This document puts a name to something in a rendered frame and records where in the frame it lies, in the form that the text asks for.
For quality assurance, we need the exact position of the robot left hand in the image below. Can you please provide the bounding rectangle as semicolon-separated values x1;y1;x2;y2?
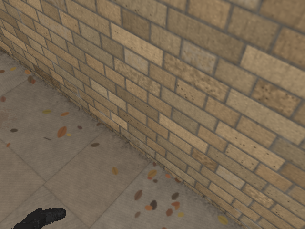
11;208;67;229

